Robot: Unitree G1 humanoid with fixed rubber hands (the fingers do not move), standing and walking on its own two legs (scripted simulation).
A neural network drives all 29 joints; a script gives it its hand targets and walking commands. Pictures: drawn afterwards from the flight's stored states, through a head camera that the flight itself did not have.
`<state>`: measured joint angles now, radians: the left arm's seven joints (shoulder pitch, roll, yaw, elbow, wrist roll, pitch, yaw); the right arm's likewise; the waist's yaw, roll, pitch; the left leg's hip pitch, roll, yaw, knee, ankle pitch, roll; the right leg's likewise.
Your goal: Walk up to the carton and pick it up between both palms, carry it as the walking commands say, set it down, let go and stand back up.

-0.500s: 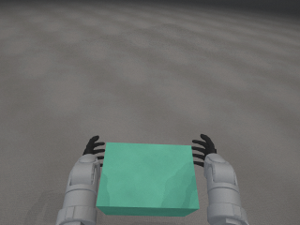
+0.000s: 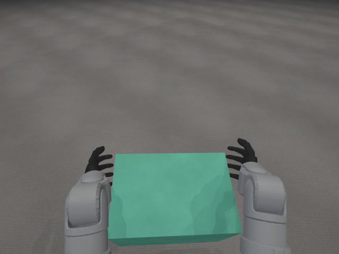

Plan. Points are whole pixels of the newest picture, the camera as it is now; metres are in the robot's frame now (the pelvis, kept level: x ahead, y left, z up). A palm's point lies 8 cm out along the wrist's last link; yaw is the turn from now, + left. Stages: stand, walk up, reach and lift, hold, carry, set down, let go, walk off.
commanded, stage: carry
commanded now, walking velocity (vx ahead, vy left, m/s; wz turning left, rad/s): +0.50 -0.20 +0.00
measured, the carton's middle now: (170, 201) +0.26 +0.01 +0.01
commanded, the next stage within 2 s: none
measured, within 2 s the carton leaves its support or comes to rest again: neither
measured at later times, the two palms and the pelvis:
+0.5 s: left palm (147, 113) +0.50 +0.08 +0.10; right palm (254, 108) +0.51 -0.25 +0.12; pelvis +0.25 -0.08 -0.01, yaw -2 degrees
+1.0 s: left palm (175, 72) +0.81 -0.01 +0.09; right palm (253, 69) +0.80 -0.34 +0.11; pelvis +0.55 -0.16 -0.01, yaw -4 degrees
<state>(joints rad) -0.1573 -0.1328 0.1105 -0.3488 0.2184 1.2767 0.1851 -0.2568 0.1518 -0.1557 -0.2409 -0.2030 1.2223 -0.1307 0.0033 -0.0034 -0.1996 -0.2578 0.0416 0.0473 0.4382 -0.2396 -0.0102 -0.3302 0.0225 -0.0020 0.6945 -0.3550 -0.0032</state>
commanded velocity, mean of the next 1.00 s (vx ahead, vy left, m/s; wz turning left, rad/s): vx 0.50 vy -0.20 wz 0.00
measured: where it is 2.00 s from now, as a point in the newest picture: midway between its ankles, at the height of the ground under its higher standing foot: (211, 153)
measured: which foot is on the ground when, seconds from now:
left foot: down 0.00-0.10, up 0.12-0.38, down 0.40-0.66, up 0.68-0.86, down 0.88-1.00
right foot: up 0.00-0.06, down 0.08-0.44, up 0.46-0.62, down 0.64-0.92, up 0.94-1.00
